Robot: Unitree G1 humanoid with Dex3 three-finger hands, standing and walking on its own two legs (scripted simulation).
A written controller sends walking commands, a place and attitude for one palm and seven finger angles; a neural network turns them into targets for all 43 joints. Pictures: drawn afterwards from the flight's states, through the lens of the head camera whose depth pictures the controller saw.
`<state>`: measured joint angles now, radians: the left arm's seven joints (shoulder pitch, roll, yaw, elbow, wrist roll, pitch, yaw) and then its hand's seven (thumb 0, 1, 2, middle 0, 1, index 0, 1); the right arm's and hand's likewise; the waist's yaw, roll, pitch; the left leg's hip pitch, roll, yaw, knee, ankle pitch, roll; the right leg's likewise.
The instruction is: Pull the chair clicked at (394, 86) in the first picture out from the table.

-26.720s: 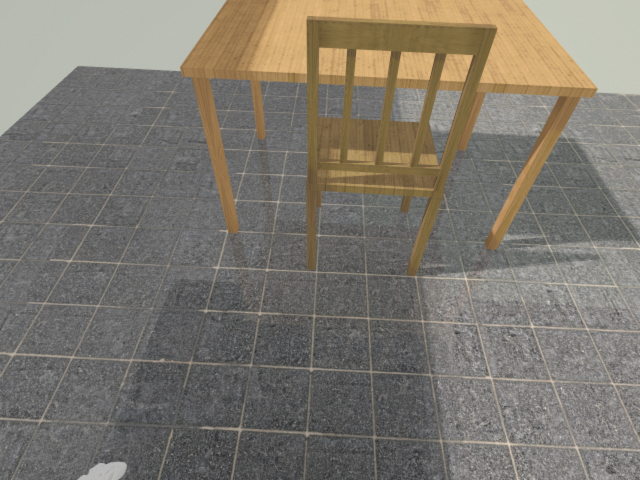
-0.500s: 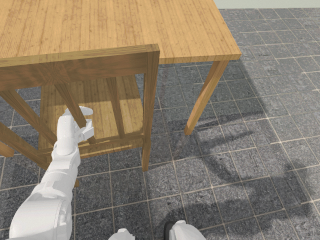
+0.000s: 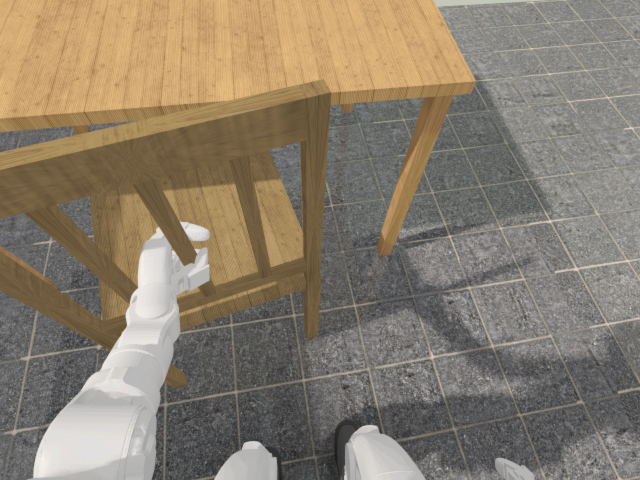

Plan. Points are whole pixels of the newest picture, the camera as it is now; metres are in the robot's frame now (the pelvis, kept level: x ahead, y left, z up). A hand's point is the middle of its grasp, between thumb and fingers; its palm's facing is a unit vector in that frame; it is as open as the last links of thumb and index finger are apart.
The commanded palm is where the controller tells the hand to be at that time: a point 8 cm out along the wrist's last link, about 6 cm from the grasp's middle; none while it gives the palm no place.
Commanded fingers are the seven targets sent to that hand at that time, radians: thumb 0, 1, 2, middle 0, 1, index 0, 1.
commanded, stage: step backward, pulling the chair out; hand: left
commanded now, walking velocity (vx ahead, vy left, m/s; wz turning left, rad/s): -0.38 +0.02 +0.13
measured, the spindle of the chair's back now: (183, 248) +0.43 +0.18 -0.05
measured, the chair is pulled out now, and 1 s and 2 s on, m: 0.13 0.15 0.15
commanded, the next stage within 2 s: none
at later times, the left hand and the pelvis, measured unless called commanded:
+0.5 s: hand (204, 281) +0.38 +0.15 -0.05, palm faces +0.09 -0.97 -0.22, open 5.2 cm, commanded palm +0.37 +0.20 -0.05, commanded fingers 0.00 0.90 0.90 -0.50 -1.45 -0.50 -1.45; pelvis -0.01 +0.00 +0.00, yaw +1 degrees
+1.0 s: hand (203, 281) +0.38 +0.15 -0.05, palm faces +0.08 -0.97 -0.22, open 5.2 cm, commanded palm +0.38 +0.20 -0.04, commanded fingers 0.00 0.90 0.90 -0.50 -1.45 -0.50 -1.45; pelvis -0.01 +0.00 +0.00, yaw +1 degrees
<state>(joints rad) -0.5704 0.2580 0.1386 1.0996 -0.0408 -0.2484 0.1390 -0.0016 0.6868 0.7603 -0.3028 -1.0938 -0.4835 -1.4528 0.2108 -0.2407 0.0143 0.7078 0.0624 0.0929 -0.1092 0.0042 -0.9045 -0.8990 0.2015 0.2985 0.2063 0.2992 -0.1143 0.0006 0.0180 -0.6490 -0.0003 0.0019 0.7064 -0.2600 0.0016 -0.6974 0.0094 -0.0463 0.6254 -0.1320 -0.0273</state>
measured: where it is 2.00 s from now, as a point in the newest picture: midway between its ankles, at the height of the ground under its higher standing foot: outside the picture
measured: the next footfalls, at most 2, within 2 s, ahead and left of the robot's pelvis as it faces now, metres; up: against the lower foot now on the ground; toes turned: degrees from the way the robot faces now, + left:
none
